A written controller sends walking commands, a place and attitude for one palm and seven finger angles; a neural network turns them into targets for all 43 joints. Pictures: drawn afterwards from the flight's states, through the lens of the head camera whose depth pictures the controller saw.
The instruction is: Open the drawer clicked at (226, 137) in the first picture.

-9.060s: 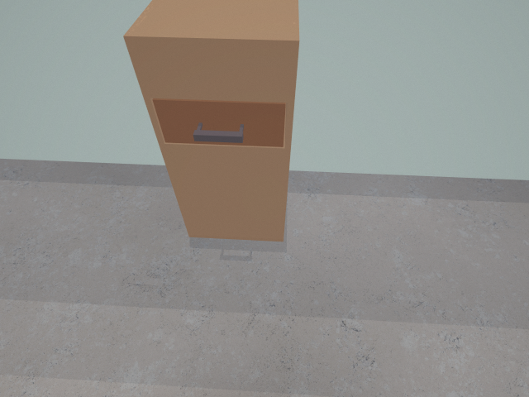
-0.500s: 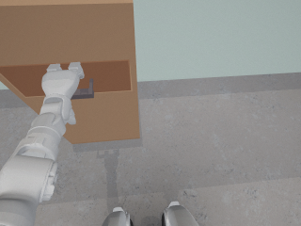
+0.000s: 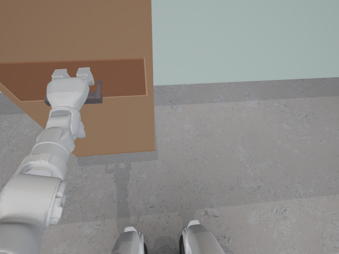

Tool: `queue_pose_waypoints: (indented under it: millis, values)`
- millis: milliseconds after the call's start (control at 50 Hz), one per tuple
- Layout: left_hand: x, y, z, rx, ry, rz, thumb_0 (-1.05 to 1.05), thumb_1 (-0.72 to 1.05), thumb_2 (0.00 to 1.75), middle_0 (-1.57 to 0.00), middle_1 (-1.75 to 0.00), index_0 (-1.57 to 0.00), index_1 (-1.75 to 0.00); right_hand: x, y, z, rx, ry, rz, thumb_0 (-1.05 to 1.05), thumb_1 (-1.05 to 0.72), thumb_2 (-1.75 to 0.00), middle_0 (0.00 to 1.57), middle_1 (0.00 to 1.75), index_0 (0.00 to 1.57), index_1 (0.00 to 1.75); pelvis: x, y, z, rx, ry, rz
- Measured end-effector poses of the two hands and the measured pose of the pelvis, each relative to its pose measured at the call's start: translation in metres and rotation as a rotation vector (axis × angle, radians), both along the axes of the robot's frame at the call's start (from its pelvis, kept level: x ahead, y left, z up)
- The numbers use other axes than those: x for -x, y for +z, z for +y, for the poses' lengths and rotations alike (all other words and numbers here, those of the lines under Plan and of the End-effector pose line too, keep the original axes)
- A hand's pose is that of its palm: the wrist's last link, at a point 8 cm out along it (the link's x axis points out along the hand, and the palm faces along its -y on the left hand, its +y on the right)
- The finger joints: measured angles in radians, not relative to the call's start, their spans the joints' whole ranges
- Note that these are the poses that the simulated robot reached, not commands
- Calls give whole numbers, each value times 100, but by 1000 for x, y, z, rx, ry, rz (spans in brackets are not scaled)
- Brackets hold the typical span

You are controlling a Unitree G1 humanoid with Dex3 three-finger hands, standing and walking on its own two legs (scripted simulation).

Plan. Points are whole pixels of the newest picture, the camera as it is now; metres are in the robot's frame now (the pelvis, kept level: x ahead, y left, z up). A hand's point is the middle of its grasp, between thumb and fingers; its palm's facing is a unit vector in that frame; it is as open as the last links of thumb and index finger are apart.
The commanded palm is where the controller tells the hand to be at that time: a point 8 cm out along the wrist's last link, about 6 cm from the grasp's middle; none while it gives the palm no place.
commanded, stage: lower the fingers behind the handle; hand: left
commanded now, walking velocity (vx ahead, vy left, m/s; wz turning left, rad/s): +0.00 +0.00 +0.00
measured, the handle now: (75, 91) +0.55 +0.23 -0.05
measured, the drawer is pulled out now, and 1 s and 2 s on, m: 0.00 0.00 0.00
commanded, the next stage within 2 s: close the thumb around the handle in 1.14 s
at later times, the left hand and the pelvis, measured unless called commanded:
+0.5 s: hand (79, 113) +0.49 +0.21 -0.05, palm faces -0.06 -0.02 -1.00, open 13.9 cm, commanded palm +0.48 +0.19 +0.00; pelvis -0.01 +0.00 -0.02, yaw +0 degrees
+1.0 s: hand (83, 113) +0.49 +0.20 -0.07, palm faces -0.05 +0.00 -1.00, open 13.8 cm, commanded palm +0.48 +0.19 -0.02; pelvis -0.02 +0.00 -0.04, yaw +0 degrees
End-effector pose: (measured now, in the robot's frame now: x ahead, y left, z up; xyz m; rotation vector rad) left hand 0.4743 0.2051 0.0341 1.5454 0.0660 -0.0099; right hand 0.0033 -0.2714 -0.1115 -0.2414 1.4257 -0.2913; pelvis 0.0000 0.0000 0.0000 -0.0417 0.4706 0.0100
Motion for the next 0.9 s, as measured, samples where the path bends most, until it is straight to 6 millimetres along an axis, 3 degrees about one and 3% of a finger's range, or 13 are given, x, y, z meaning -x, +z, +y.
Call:
queue_pose_waypoints:
  millis: [680,900]
  values:
    - [2,-44,1,-21,16,13,0,-49,30,-31,-120,-32,-120,25,-29,3,5,5,29,0,-90,-89,20,30,20,30,20,-32,0,13,6,57]
    - [1,-46,-2,-26,22,-7,0,-49,30,-30,-120,-32,-120,28,-40,5,-11,1,29,0,-90,-89,20,30,20,30,23,-39,-1,11,-2,66]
